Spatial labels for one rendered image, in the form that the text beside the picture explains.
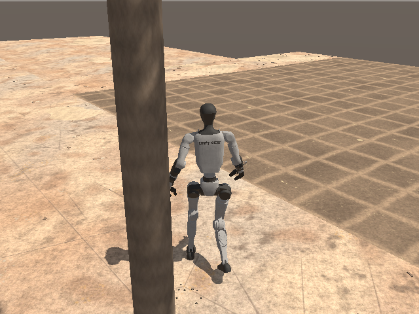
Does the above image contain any left robot upper arm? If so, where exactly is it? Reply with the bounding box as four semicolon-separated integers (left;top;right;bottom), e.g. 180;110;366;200
175;132;195;169

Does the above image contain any right robot forearm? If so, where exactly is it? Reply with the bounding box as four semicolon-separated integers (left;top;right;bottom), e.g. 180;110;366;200
235;155;244;173

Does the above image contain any left robot forearm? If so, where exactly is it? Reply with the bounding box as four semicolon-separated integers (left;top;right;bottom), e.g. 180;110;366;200
170;159;181;187

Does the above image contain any humanoid robot torso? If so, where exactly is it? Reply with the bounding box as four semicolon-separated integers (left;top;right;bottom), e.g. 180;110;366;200
194;129;225;196

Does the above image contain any right robot hand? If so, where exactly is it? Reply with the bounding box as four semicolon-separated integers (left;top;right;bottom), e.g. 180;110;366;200
229;169;244;180

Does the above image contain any right robot upper arm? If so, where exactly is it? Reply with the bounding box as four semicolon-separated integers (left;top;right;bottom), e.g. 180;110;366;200
222;131;242;166

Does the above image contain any robot right thigh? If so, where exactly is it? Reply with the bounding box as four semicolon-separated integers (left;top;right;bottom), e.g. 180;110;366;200
213;183;232;230

